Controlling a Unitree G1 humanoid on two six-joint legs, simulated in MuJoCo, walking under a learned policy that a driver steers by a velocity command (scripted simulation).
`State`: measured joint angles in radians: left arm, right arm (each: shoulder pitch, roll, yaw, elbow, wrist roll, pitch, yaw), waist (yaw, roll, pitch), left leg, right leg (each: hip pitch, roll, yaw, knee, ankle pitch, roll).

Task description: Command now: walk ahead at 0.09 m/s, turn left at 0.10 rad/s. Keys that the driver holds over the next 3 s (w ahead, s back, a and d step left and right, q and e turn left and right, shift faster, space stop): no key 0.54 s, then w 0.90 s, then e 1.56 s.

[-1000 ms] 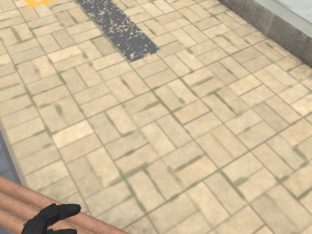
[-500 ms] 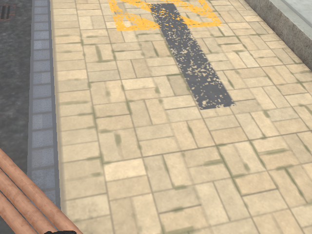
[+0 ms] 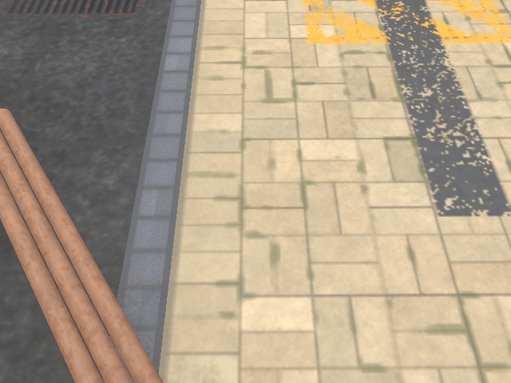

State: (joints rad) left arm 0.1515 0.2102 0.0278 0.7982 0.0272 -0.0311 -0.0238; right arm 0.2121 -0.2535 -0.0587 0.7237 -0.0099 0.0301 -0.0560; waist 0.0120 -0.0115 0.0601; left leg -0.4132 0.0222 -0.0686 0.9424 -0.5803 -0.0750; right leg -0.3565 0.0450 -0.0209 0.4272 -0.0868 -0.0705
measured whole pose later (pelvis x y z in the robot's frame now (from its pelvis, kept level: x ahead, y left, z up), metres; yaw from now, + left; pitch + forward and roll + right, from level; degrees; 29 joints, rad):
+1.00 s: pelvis +0.16 +0.02 +0.04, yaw -2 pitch +2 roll +1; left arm 0.15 0.27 0.05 0.95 -0.03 -0.07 -0.02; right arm 0.41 -0.16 -0.06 1.12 0.01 -0.12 -0.02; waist -0.06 -0.06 -0.04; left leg -0.11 0.00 0.06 0.52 -0.45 0.02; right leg -0.54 -0.03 0.03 0.91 -0.25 -0.03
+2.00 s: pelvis +0.64 -0.07 +0.00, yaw -17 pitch +1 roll +1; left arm 0.16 0.30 0.09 0.84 -0.01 0.06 0.03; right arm 0.07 -0.26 -0.05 0.84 -0.03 -0.03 -0.04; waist 0.00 -0.01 0.08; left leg -0.37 0.03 0.14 0.42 -0.07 0.06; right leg -0.52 -0.05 0.01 0.97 -0.41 0.05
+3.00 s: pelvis +0.67 -0.11 +0.01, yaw -52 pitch +1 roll +0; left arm 0.18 0.31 0.08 0.63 -0.02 0.07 0.00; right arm 0.14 -0.29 -0.07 0.76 0.00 0.01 -0.02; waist -0.01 -0.01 0.07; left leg -0.21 0.07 0.12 0.42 -0.24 -0.01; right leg -0.44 -0.04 0.00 0.82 -0.38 0.08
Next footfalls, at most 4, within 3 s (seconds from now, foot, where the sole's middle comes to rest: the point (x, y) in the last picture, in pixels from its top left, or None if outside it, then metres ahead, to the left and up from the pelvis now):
0.80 left None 0.09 0.14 -0.72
1.26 right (331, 373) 0.48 -0.15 -0.77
1.72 left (272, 262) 0.80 -0.01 -0.77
2.14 right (349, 313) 0.64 -0.22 -0.77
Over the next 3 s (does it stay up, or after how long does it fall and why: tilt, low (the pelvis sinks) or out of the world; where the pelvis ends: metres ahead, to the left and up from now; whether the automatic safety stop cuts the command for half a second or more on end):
stays up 0.67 -0.11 0.01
